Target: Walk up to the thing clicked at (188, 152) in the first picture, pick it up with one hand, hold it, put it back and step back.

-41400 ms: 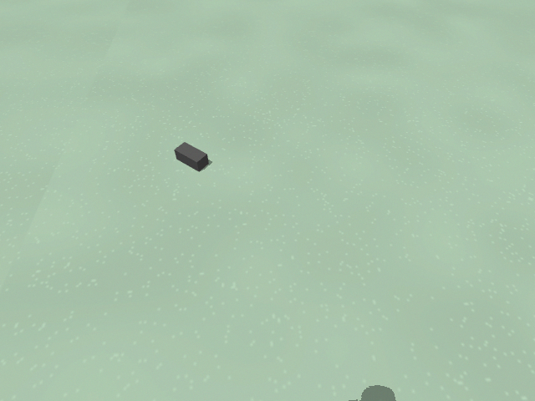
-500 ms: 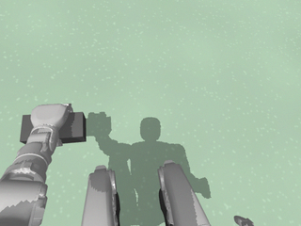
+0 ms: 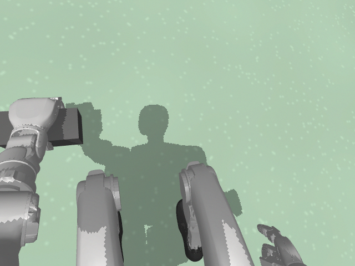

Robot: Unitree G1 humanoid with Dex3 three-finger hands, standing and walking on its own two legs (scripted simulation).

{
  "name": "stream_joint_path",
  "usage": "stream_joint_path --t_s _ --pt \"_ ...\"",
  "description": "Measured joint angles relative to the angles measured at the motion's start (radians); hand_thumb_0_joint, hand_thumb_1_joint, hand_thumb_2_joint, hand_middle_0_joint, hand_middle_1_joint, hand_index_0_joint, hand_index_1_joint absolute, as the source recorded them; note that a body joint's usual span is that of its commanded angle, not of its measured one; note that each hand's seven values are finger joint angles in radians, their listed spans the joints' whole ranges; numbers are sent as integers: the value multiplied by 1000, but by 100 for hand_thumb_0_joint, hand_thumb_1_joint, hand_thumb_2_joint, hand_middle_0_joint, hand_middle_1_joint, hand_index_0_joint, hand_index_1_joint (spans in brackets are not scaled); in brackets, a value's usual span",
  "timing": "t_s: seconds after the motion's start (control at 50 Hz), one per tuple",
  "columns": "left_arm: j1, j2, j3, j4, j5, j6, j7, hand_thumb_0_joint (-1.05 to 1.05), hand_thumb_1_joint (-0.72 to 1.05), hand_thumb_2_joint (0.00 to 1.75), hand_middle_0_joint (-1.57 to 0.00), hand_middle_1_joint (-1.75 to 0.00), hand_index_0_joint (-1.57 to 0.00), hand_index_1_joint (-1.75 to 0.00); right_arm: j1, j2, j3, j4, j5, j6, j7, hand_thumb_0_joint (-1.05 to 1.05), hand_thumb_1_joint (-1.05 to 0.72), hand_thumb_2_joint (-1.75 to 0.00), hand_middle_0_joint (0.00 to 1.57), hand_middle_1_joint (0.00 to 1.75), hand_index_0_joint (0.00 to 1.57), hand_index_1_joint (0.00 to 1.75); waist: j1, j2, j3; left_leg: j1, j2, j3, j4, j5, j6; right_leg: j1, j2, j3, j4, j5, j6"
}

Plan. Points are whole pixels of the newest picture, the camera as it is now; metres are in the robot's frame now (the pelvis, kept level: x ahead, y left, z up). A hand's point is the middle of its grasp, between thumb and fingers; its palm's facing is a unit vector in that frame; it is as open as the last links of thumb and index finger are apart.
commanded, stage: crouch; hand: left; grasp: from above
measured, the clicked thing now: (44, 129) +0.43 +0.28 -0.21
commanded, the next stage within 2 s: lower in 0.54 s
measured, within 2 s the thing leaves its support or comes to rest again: rests again in 1.54 s
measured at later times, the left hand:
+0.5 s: hand (53, 130) +0.44 +0.27 -0.25, palm faces -0.47 -0.04 -0.88, open 10.6 cm
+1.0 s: hand (61, 131) +0.44 +0.26 -0.30, palm faces -0.48 -0.05 -0.88, open 10.6 cm
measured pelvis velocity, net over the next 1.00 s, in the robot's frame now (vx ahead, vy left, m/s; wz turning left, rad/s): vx -0.01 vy -0.01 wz -0.07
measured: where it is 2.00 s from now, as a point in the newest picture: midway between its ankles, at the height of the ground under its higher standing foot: (153, 244)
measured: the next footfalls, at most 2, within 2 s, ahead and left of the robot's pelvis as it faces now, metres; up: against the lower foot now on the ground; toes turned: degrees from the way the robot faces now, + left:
none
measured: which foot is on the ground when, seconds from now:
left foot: down 0.00-1.00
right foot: down 0.00-1.00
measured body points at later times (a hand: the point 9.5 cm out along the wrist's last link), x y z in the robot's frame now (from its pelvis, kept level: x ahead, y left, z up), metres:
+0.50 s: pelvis -0.01 +0.00 -0.06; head +0.24 +0.06 +0.31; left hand +0.46 +0.26 -0.20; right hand +0.04 -0.27 -0.17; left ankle +0.08 +0.13 -0.39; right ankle +0.08 -0.13 -0.39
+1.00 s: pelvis -0.01 -0.01 -0.10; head +0.25 +0.06 +0.26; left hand +0.47 +0.26 -0.25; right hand +0.04 -0.28 -0.21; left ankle +0.08 +0.13 -0.39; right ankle +0.08 -0.13 -0.39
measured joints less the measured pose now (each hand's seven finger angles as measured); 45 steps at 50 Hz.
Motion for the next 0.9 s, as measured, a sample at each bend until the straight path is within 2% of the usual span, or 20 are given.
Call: stream_joint_path --t_s 0.16,0.38,0.82,0.9 --pt "-25 35 23 19 0 -14 -12 0 -13 61 -64 -66 -67 -60 12 2 8 -1 -5 10 16 0 -91 -90 20 30 21 30 -15 -6 28 -54 7 -10 73 -13 -1 -55 12 -4 68 -8 3" --pt "-47 73 50 54 18 -43 -7 0 -13 61 -63 -66 -67 -60 29 8 23 16 -13 20 33 0 -91 -90 21 30 21 30 -29 -13 60 -125 7 -17 156 -10 -3 -126 21 -5 151 -6 8" --pt "-111 141 57 158 25 -71 12 -1 -13 61 -64 -66 -67 -60 -4 -23 78 18 -32 8 41 0 -91 -90 20 30 21 30 -52 -33 112 -210 3 -51 271 -8 -19 -212 34 -27 261 1 4" --pt "-117 164 69 175 28 -83 20 -1 -13 61 -64 -66 -67 -60 -16 -29 93 12 -41 3 45 0 -91 -90 20 30 21 30 -60 -42 136 -222 2 -63 299 -9 -22 -223 38 -35 284 2 6"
